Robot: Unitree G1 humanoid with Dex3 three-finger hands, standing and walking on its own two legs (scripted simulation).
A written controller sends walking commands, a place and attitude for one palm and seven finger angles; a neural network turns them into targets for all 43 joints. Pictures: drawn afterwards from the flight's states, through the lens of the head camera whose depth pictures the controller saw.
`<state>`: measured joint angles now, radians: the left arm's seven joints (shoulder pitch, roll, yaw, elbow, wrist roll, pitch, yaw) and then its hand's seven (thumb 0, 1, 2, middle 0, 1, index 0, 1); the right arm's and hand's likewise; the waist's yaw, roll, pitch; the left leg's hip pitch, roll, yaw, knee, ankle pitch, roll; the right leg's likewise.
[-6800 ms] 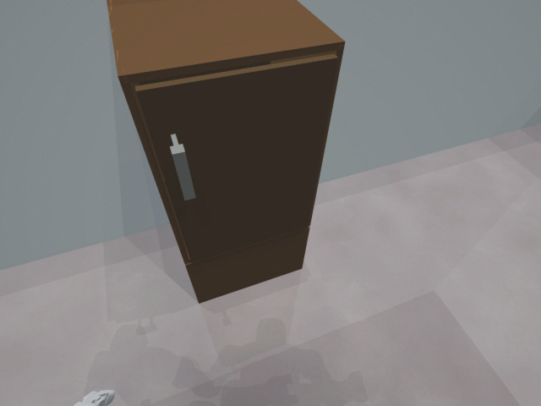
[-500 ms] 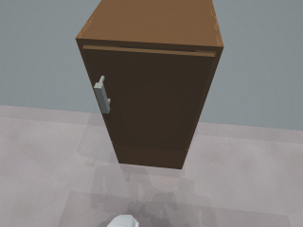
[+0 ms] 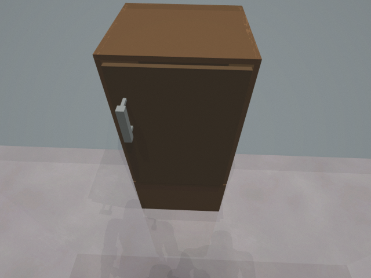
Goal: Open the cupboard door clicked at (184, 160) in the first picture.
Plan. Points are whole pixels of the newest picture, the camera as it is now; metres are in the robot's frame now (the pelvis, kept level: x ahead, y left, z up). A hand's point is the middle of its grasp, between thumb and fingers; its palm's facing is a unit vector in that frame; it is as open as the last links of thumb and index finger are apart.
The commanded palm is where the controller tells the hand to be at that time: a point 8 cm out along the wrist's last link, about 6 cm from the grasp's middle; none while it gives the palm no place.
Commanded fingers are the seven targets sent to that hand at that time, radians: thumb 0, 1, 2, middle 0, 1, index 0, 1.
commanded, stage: come to a stop and stand still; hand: left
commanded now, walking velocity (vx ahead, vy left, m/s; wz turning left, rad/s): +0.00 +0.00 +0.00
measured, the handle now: (126, 120) +0.56 +0.21 -0.01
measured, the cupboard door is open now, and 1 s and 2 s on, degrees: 0 0 0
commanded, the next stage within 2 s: look again from close up in 1.52 s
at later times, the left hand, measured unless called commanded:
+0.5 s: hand out of the picture +0.08 +0.16 -0.17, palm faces +0.00 -0.97 -0.24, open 7.3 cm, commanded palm none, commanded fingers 0.00 0.90 0.90 -0.20 -0.30 -0.20 -0.30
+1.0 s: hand out of the picture +0.08 +0.20 -0.17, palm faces -0.03 -0.97 -0.22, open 7.4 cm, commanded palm none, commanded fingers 0.00 0.90 0.90 -0.20 -0.30 -0.20 -0.30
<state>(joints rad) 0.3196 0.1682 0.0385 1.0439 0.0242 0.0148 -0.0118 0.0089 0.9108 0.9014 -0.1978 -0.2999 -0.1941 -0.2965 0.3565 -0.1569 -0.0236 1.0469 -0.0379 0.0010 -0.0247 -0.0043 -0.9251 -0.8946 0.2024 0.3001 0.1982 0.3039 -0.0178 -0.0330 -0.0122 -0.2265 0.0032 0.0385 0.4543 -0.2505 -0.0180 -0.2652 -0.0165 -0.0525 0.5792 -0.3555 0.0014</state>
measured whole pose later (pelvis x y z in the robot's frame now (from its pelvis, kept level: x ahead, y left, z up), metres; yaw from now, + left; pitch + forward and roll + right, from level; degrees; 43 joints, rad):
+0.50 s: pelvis +0.05 -0.02 +0.00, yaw -1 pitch +1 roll +0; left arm 0.26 0.16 0.00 1.06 0.01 -0.04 0.05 0.01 0.93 0.90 -0.20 -0.30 -0.20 -0.30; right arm 0.26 -0.17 0.01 1.07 -0.02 -0.01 -0.04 0.02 -0.94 -0.89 0.20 0.30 0.20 0.30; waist -0.02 0.02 0.02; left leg -0.18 0.04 0.06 0.52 -0.36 -0.02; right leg -0.15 0.07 -0.06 0.49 -0.37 -0.08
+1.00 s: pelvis +0.04 +0.01 +0.00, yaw -2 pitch +0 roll +0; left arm 0.25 0.20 0.00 1.07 0.01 -0.01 0.03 0.01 0.91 0.90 -0.20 -0.30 -0.20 -0.30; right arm 0.23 -0.17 0.02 1.09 -0.02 -0.02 -0.04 0.00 -0.91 -0.89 0.20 0.30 0.20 0.30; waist 0.00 -0.01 0.03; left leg -0.13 0.00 0.10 0.45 -0.32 0.03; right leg -0.12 0.03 -0.03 0.46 -0.34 -0.04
